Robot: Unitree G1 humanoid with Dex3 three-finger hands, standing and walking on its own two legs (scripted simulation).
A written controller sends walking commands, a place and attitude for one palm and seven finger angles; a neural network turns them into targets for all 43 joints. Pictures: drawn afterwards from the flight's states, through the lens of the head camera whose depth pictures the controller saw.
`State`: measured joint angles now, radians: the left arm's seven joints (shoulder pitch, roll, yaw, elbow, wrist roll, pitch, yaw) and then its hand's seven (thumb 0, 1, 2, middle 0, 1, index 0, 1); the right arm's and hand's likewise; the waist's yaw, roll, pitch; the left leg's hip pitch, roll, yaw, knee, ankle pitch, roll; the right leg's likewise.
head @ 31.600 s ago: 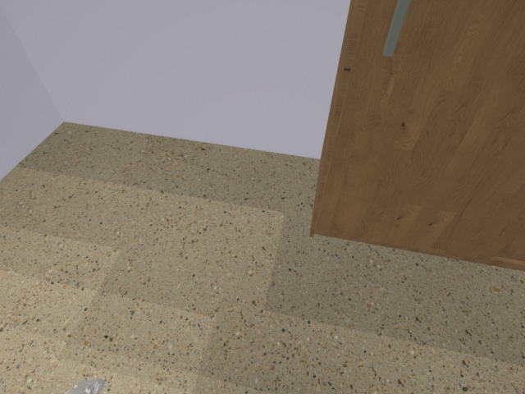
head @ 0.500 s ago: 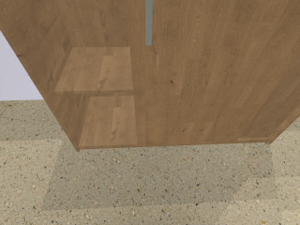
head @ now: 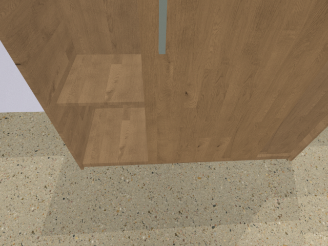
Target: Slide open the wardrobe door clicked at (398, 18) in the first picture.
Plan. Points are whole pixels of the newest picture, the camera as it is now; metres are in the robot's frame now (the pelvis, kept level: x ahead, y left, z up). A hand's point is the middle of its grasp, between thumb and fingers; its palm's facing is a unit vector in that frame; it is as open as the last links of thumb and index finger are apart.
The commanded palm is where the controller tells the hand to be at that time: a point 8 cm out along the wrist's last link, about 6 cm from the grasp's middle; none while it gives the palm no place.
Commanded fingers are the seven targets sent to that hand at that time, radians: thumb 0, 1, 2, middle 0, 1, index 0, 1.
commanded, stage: look to check the result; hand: left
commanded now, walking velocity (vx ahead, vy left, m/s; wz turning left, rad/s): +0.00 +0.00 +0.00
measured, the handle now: (162, 3) +0.70 +0.05 +0.26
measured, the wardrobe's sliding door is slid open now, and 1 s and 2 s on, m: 0.44 0.44 0.44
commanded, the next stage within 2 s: stand and wait in 0.52 s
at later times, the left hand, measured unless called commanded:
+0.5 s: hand out of the picture +0.02 +0.16 -0.18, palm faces +0.01 -0.98 -0.17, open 7.3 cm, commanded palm none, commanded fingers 0.00 0.90 0.90 -0.20 -0.30 -0.20 -0.30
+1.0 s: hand out of the picture +0.03 +0.16 -0.18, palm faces +0.01 -0.98 -0.18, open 7.3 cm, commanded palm none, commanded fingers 0.00 0.90 0.90 -0.20 -0.30 -0.20 -0.30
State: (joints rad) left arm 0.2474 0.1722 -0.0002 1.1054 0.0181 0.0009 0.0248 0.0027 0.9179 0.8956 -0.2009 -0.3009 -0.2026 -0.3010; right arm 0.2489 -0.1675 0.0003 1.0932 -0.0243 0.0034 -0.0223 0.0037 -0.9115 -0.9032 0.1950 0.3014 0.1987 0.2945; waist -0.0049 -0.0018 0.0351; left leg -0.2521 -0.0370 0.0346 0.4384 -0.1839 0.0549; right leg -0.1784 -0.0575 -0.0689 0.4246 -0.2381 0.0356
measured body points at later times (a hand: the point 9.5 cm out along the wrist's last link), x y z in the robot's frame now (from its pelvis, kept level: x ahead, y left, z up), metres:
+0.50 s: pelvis +0.02 -0.01 +0.00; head +0.04 +0.00 +0.45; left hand +0.02 +0.22 -0.16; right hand +0.03 -0.24 -0.15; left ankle +0.03 +0.08 -0.74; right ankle -0.01 -0.14 -0.74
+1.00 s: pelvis +0.03 -0.01 +0.00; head +0.04 +0.00 +0.45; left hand +0.03 +0.22 -0.16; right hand +0.04 -0.24 -0.15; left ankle +0.03 +0.08 -0.74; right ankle -0.01 -0.14 -0.74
